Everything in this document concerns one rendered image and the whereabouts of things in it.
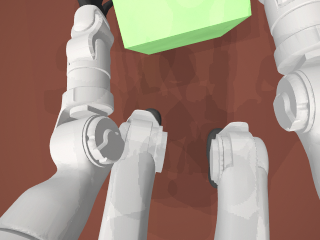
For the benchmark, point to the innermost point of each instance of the robot left hand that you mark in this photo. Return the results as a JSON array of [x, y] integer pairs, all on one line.
[[104, 8]]

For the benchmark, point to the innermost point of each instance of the left robot forearm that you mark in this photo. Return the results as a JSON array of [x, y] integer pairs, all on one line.
[[88, 67]]

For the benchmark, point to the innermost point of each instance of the right robot upper arm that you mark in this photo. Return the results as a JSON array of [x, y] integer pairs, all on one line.
[[297, 108]]

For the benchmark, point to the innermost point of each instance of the left robot upper arm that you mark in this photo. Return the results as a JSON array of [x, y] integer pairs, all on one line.
[[84, 152]]

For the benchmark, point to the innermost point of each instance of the right robot shin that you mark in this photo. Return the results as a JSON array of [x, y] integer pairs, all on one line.
[[261, 150]]

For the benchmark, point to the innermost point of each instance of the carton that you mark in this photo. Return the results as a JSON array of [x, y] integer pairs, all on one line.
[[152, 26]]

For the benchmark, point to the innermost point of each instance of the right robot forearm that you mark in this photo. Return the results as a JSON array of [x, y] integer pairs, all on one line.
[[295, 27]]

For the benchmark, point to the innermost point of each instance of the robot left thigh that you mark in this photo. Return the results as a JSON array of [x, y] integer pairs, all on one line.
[[127, 205]]

